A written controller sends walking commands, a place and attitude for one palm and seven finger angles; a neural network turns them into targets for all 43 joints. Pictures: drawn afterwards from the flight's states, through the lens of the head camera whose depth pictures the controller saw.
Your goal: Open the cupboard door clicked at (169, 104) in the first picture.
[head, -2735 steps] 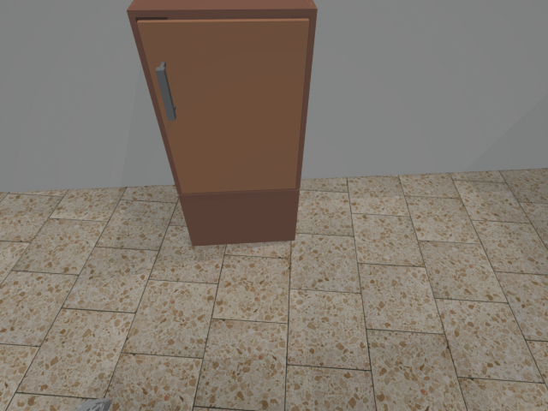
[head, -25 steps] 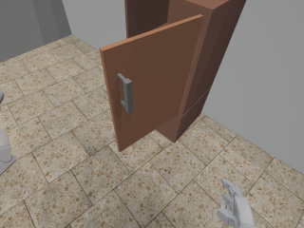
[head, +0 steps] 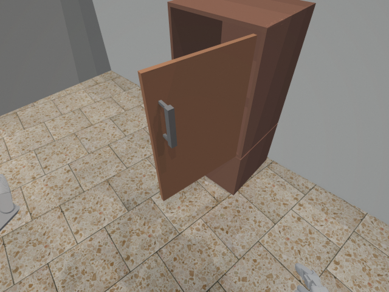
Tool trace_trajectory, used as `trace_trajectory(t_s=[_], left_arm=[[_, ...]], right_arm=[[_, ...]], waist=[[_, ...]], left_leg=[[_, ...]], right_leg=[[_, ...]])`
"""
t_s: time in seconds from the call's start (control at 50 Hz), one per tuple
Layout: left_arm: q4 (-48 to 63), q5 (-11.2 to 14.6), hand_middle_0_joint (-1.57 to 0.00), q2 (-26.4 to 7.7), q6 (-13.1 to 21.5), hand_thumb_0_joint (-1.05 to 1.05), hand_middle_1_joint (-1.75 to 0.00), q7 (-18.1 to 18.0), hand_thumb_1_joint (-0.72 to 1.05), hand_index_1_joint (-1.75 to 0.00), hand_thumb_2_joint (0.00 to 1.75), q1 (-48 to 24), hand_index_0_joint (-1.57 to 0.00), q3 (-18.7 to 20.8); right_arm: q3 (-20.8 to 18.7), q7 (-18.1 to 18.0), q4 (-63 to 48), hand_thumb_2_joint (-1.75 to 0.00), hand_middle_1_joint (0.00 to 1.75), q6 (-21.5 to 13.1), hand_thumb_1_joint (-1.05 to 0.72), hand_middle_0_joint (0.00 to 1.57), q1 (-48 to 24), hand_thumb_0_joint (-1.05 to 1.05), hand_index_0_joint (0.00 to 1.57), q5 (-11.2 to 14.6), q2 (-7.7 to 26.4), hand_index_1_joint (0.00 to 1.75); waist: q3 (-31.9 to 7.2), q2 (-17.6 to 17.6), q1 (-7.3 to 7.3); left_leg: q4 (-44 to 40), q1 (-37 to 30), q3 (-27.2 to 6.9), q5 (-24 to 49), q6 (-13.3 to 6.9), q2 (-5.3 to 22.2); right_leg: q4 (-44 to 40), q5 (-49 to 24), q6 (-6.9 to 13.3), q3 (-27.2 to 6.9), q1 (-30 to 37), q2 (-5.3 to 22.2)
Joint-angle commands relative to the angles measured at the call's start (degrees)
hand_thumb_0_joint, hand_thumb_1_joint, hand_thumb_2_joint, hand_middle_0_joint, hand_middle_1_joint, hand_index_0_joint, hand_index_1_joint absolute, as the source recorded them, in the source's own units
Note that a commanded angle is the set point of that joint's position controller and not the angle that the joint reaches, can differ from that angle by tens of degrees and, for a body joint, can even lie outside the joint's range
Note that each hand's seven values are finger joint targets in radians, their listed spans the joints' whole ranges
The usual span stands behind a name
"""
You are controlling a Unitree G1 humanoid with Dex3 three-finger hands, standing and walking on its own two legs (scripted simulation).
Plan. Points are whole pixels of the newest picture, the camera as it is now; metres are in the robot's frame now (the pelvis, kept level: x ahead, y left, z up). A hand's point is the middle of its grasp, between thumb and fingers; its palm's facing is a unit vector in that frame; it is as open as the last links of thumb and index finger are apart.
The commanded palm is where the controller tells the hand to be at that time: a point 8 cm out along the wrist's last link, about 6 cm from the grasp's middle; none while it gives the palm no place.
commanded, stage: stop stepping back and stand still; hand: left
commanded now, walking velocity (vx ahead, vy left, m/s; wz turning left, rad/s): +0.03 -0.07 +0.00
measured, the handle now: (167, 124) +0.58 +0.11 +0.02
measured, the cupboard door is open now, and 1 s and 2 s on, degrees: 79 79 79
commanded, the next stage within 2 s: let the arm hang, fingers relaxed in 0.10 s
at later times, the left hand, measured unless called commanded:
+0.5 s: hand out of the picture +0.06 +0.15 -0.16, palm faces +0.02 -0.98 -0.18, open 7.3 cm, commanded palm none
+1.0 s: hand out of the picture -0.01 +0.21 -0.15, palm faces +0.10 -0.95 -0.29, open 7.3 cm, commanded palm none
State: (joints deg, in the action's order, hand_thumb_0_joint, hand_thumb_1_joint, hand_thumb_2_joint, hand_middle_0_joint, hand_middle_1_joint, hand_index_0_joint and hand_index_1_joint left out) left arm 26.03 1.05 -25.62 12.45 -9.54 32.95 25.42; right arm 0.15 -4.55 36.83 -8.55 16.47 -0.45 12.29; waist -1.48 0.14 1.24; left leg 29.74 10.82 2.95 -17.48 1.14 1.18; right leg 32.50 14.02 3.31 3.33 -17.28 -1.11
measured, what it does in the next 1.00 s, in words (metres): steps on the spot: right foot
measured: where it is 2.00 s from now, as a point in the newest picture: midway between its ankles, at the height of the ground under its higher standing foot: outside the picture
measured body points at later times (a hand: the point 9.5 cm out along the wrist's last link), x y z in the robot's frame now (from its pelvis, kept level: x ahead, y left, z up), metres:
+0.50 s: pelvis -0.02 -0.02 -0.01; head +0.02 -0.02 +0.44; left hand +0.06 +0.20 -0.14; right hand +0.09 -0.26 -0.14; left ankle -0.01 +0.12 -0.73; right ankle +0.00 -0.11 -0.73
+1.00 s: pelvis -0.04 -0.01 +0.01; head -0.03 -0.02 +0.46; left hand -0.01 +0.26 -0.13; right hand +0.00 -0.24 -0.15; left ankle -0.01 +0.12 -0.73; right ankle +0.00 -0.11 -0.73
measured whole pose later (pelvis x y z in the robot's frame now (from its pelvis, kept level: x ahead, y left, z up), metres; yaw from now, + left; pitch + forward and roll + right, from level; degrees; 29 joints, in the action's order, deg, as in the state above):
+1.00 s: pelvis -0.04 -0.01 +0.01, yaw +5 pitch -2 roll +0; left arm -64.0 -0.5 -13.3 -0.9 -0.9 10.1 1.4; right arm -0.1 -0.7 63.8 0.7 13.7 -1.9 12.3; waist 2.9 -2.5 0.5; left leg 23.1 11.5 -2.0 -9.6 0.5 -0.2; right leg 23.3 10.7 1.3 -0.4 -10.6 -1.5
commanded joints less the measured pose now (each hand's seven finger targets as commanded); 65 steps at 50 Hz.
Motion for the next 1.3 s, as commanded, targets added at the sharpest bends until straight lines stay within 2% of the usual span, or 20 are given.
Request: trace_trajectory(t_s=[0.0, 0.04, 0.08, 0.12, 0.16, 0.18, 0.2, 0.24, 0.28, 0.34, 0.38, 0.4, 0.42, 0.44, 0.46, 0.48, 0.54, 0.62, 0.86, 1.28], left_arm=[[4.20, 0.64, -0.20, -6.59, 2.51, 0.00, -0.30, -0.13, 0.90, -0.30, 0.90, -3.96, -0.20, 4.14], [3.87, 0.43, -0.20, -7.16, 2.13, 0.00, -0.30, -0.08, 0.90, -0.30, 0.90, -5.87, -0.20, 3.65], [5.75, 0.30, -0.20, -7.32, 1.88, 0.00, -0.30, -0.12, 0.90, -0.30, 0.90, -6.70, -0.20, 3.55], [8.33, 0.39, -0.20, -7.55, 1.80, 0.00, -0.30, -0.30, 0.90, -0.30, 0.90, -5.94, -0.20, 4.03], [13.84, 0.55, -0.20, -8.37, 2.40, 0.00, -0.30, -0.34, 0.90, -0.30, 0.90, -6.34, -0.20, 4.88], [-33.07, -1.82, -0.20, 4.83, -3.86, 0.00, -0.30, 6.72, 0.90, -0.30, 0.90, -10.87, -0.20, -21.61], [-33.71, -3.22, -0.20, 5.46, -10.82, 0.00, -0.30, 8.42, 0.90, -0.30, 0.90, -12.04, -0.20, -17.74], [-33.29, -3.05, -0.20, 8.71, -13.44, 0.00, -0.30, 8.32, 0.90, -0.30, 0.90, -12.03, -0.20, -19.19], [-39.40, -3.10, -0.20, 7.97, -12.61, 0.00, -0.30, 8.47, 0.90, -0.30, 0.90, -15.11, -0.20, -20.39], [-49.56, -2.77, -0.20, 6.79, -12.07, 0.00, -0.30, 8.60, 0.90, -0.30, 0.90, -17.38, -0.20, -21.08], [-56.70, -2.77, -0.20, 3.64, -11.37, 0.00, -0.30, 8.69, 0.90, -0.30, 0.90, -14.24, -0.20, -20.80], [-59.76, -3.00, -0.20, 0.07, -11.03, 0.00, -0.30, 8.41, 0.90, -0.30, 0.90, -13.82, -0.20, -20.41], [-61.90, -2.88, -0.20, -2.10, -10.95, 0.00, -0.30, 8.48, 0.90, -0.30, 0.90, -15.72, -0.20, -20.42], [-63.94, -2.76, -0.20, -2.63, -11.09, 0.00, -0.30, 8.86, 0.90, -0.30, 0.90, -18.01, -0.20, -21.10], [-65.80, -2.61, -0.20, -1.17, -11.00, 0.00, -0.30, 8.92, 0.90, -0.30, 0.90, -20.71, -0.20, -21.23], [-67.94, -2.53, -0.20, 0.44, -11.09, 0.00, -0.30, 8.54, 0.90, -0.30, 0.90, -21.89, -0.20, -21.37], [-73.20, -2.04, -0.20, 4.32, -10.98, 0.00, -0.30, 8.06, 0.90, -0.30, 0.90, -20.79, -0.20, -21.43], [-78.77, -1.59, -0.20, 5.44, -11.89, 0.00, -0.30, 8.17, 0.90, -0.30, 0.90, -21.48, -0.20, -22.45], [-86.96, -1.67, -0.20, 3.86, -12.10, 0.00, -0.30, 8.39, 0.90, -0.30, 0.90, -23.38, -0.20, -22.44], [-88.95, -1.81, -0.20, 4.04, -11.41, 0.00, -0.30, 8.25, 0.90, -0.30, 0.90, -22.23, -0.20, -22.42]], right_arm=[[-2.81, 0.03, -7.42, -0.90, 0.30, -2.71, -0.90, 0.20, -6.44, 0.00, 0.20, 0.47, 7.10, 0.30], [-2.85, 0.68, -6.90, -0.90, 0.30, -2.25, -0.90, 0.20, -5.72, 0.00, 0.20, 0.67, 6.39, 0.30], [-2.60, 0.81, -7.10, -0.90, 0.30, -2.05, -0.90, 0.20, -6.84, 0.00, 0.20, 0.74, 6.36, 0.30], [-1.81, 0.65, -7.45, -0.90, 0.30, -2.15, -0.90, 0.20, -6.87, 0.00, 0.20, 0.27, 5.86, 0.30], [-2.15, 0.17, -9.02, -0.90, 0.30, -2.46, -0.90, 0.20, -8.61, 0.00, 0.20, -0.10, 7.43, 0.30], [-5.63, 4.77, 4.98, -0.90, 0.30, -5.53, -0.90, 0.20, -10.38, 0.00, 0.20, 0.87, 14.48, 0.30], [-5.30, 5.03, 5.23, -0.90, 0.30, 1.15, -0.90, 0.20, -5.26, 0.00, 0.20, -0.48, 14.43, 0.30], [-4.04, 3.86, 2.93, -0.90, 0.30, 3.21, -0.90, 0.20, -2.83, 0.00, 0.20, -1.65, 11.21, 0.30], [-3.54, 3.43, 2.56, -0.90, 0.30, 4.02, -0.90, 0.20, -3.34, 0.00, 0.20, -2.63, 11.02, 0.30], [-3.56, 3.42, 4.46, -0.90, 0.30, 6.00, -0.90, 0.20, -4.83, 0.00, 0.20, -2.19, 12.11, 0.30], [-3.18, 3.75, 5.64, -0.90, 0.30, 7.02, -0.90, 0.20, -7.28, 0.00, 0.20, -1.03, 10.99, 0.30], [-2.88, 3.94, 5.72, -0.90, 0.30, 7.32, -0.90, 0.20, -6.86, 0.00, 0.20, -0.36, 7.66, 0.30], [-2.52, 3.93, 6.33, -0.90, 0.30, 7.73, -0.90, 0.20, -5.83, 0.00, 0.20, -0.33, 6.71, 0.30], [-2.51, 4.03, 8.08, -0.90, 0.30, 8.14, -0.90, 0.20, -4.03, 0.00, 0.20, -0.34, 7.25, 0.30], [-2.77, 3.95, 9.51, -0.90, 0.30, 8.43, -0.90, 0.20, -4.64, 0.00, 0.20, -0.80, 7.11, 0.30], [-2.80, 3.58, 10.80, -0.90, 0.30, 8.87, -0.90, 0.20, -4.42, 0.00, 0.20, -0.92, 6.74, 0.30], [-2.64, 2.88, 14.65, -0.90, 0.30, 8.73, -0.90, 0.20, -2.68, 0.00, 0.20, -0.88, 5.97, 0.30], [-2.03, 2.83, 18.56, -0.90, 0.30, 9.09, -0.90, 0.20, -3.35, 0.00, 0.20, -1.07, 6.35, 0.30], [-2.03, 3.07, 24.48, -0.90, 0.30, 8.86, -0.90, 0.20, -1.26, 0.00, 0.20, -1.30, 7.94, 0.30], [-2.03, 2.80, 25.75, -0.90, 0.30, 7.74, -0.90, 0.20, -3.11, 0.00, 0.20, -0.87, 8.23, 0.30]], waist=[[2.96, 5.36, -0.07], [1.21, 9.07, -0.08], [0.05, 7.43, -0.72], [-1.63, 4.81, -0.24], [-2.51, -6.14, -1.30], [4.24, -10.23, 3.44], [3.17, -12.42, 2.43], [-0.60, -6.87, 2.41], [-3.64, 3.49, 0.91], [-6.12, -1.29, -0.85], [-7.08, -3.89, -3.21], [-7.21, 2.74, -2.51], [-4.11, 4.11, -1.36], [-2.29, 1.42, 0.13], [-0.80, 0.72, 0.72], [-1.55, 7.93, 0.70], [-1.86, -0.11, 0.60], [1.74, -5.57, -0.44], [6.40, 1.32, -0.57], [3.39, -1.76, -1.13]], left_leg=[[1.27, 10.46, -1.85, -2.55, -2.92, 1.17], [8.87, 9.25, -0.52, -4.89, -2.58, -0.29], [7.93, 7.63, -1.50, -5.08, -2.81, 0.34], [-3.49, 1.37, -2.39, 0.82, -3.10, 0.92], [-10.83, 0.09, -10.26, 8.91, -4.26, 6.34], [-5.55, 3.87, -15.82, 20.21, -6.37, 10.54], [-8.72, 5.60, -18.92, 36.06, -9.75, 13.79], [-6.68, 3.00, -20.65, 47.88, -13.20, 16.32], [-3.45, -5.34, -18.98, 52.72, -14.11, 15.04], [-2.24, -7.37, -13.55, 47.82, -10.73, 11.14], [0.97, -0.67, -8.37, 30.79, -5.27, 4.84], [4.42, 7.53, -5.34, 11.91, -2.35, 0.05], [5.36, 8.72, -3.51, -3.86, -1.28, -2.17], [6.32, 4.76, -3.26, -7.92, -1.44, -2.06], [6.02, 3.27, -3.35, -3.45, -1.76, -1.90], [6.19, 3.27, -3.96, -0.20, -1.85, -1.39], [0.44, 0.05, -5.77, 9.47, -2.05, 0.24], [-5.57, 0.48, -8.72, 10.13, -2.56, 3.19], [-11.12, 1.91, -8.92, 1.87, -2.64, 3.01], [-12.54, -0.24, -9.77, 7.96, -2.83, 3.92]], right_leg=[[-12.62, 2.67, 0.62, -16.89, 3.17, 8.76], [-18.63, 10.84, 2.80, -22.03, 2.26, 13.77], [-18.38, 8.75, 3.38, -20.08, 2.90, 14.29], [-13.45, 4.88, 0.96, -12.33, 2.38, 10.64], [-4.44, -1.77, -2.31, -6.82, 3.32, 3.84], [9.44, -1.40, -3.29, -0.21, -10.15, 3.29], [15.07, 9.32, -2.56, -3.55, -10.12, 2.92], [28.97, 16.84, -3.06, -7.28, -12.80, 0.61], [25.46, 15.59, -3.21, -7.54, -14.02, 1.13], [9.79, 10.19, -3.79, -4.28, -5.44, 0.90], [-5.47, -9.70, -3.23, -6.71, 8.07, 2.04], [-8.54, -19.65, -0.53, -18.30, 14.05, 9.72], [-11.73, -21.24, 3.67, -23.86, 10.20, 17.00], [-13.35, -13.17, 5.84, -22.15, 4.32, 18.14], [-12.86, -12.18, 5.77, -20.52, 2.28, 14.42], [-13.09, -12.64, 4.33, -18.31, 3.91, 11.70], [-10.94, -20.91, 1.90, -14.39, 6.36, 10.11], [-13.01, -5.97, -0.10, -10.77, 5.12, 6.02], [-17.40, 8.28, 0.02, -10.34, 3.13, 5.73], [-14.25, -1.54, -0.55, -8.93, 5.98, 6.03]])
